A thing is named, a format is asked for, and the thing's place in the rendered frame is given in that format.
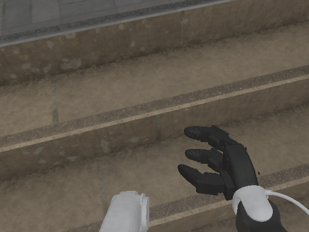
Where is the robot left thigh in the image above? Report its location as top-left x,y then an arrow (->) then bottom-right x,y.
99,191 -> 150,232

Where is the robot right forearm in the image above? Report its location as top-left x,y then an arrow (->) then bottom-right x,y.
232,185 -> 288,232

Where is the right robot hand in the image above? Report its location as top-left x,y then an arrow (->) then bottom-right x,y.
178,125 -> 260,201

